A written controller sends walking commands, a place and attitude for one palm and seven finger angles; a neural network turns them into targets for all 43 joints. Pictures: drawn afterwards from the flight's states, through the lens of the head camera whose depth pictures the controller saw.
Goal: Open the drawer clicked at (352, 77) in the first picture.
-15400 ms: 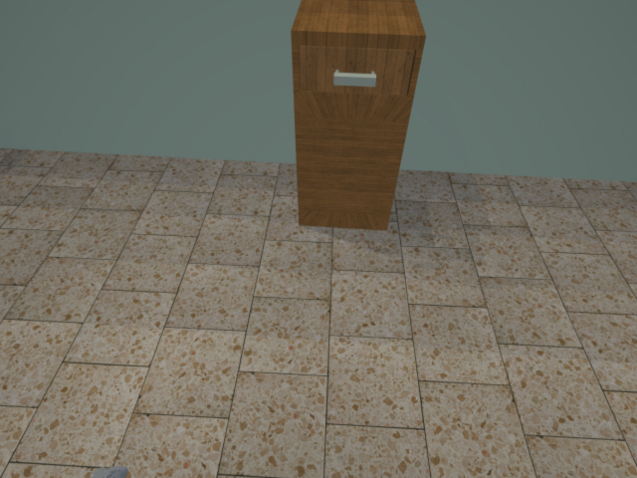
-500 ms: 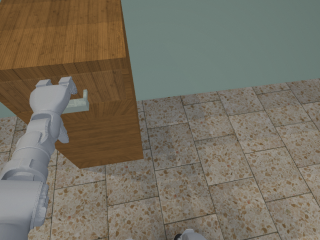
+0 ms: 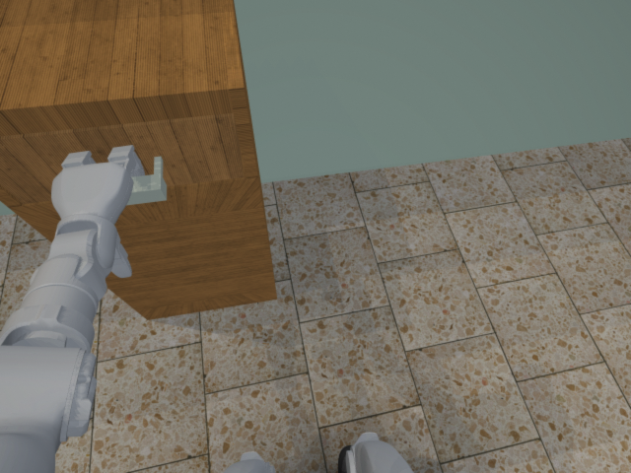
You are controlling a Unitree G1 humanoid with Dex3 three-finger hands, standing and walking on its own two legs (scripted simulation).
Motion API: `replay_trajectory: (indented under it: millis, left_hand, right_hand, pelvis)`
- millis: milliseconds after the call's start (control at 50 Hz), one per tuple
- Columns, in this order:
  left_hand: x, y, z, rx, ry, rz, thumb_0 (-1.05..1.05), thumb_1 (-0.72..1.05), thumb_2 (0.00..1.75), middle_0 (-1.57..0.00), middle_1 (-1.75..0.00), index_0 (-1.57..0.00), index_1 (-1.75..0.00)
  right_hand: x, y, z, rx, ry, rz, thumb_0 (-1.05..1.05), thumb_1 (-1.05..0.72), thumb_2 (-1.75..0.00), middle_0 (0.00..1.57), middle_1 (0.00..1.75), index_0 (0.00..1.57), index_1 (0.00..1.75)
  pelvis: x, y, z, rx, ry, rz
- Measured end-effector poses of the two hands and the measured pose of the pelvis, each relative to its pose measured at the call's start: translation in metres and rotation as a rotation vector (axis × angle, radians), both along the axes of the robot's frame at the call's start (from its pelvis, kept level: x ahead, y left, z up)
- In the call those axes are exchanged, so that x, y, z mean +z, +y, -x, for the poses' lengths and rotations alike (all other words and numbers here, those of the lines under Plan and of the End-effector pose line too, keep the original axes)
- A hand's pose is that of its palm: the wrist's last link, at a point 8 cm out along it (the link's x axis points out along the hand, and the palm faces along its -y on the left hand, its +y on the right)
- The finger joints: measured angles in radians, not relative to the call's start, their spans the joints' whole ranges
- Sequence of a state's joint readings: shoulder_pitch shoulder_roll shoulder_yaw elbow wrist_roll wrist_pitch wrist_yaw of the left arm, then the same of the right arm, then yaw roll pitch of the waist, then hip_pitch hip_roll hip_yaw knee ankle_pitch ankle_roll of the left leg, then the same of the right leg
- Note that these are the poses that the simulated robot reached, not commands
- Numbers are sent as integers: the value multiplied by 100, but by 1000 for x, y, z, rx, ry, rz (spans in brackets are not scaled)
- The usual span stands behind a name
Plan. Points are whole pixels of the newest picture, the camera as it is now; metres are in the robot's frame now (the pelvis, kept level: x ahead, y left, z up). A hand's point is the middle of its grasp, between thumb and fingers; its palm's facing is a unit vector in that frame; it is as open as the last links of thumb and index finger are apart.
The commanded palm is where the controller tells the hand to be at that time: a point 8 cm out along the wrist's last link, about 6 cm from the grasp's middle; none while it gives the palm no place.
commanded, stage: lower the fingers behind the handle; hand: left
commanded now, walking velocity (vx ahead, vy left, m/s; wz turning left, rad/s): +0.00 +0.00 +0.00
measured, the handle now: (118, 180) +0.53 +0.27 -0.01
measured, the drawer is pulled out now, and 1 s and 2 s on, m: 0.00 0.00 0.03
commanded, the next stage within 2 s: close the thumb around the handle in 0.74 s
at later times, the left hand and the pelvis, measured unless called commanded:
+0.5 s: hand (119, 219) +0.47 +0.26 -0.03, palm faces -0.08 -0.03 -1.00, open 13.8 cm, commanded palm +0.45 +0.25 +0.02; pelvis +0.00 +0.00 -0.01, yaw +0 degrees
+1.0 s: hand (118, 220) +0.47 +0.26 -0.03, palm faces -0.08 -0.04 -1.00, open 13.2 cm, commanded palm +0.45 +0.26 +0.02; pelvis +0.00 +0.00 -0.01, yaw +0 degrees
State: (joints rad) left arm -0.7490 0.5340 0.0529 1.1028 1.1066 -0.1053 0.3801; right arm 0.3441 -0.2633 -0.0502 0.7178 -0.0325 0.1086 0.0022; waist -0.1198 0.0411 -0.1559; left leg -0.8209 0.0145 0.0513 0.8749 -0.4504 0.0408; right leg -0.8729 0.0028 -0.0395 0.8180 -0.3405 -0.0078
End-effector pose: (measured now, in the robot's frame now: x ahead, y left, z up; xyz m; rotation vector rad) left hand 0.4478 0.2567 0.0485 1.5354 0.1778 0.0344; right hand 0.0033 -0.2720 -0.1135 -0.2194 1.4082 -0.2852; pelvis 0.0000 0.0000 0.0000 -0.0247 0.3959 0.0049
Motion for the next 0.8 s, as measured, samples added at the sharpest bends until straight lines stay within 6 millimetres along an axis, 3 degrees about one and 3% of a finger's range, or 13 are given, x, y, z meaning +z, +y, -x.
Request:
replay_trajectory:
  millis: [260, 800]
  left_hand:
    - [-19, 0, 1, -11, -20, 12, 0, -48, 30, -31, -120, -32, -120]
    - [-21, 4, -2, -5, -19, 7, 0, -48, 30, -29, -120, -32, -120]
  right_hand:
    - [-10, 5, 2, 11, 25, -6, 1, -90, -90, 20, 30, 21, 30]
    - [-14, 3, 10, 5, 38, 2, 1, -90, -90, 20, 30, 21, 30]
  pelvis:
    - [-11, 3, 0, 4, 30, 9]
    - [-15, 3, 3, 0, 42, 12]
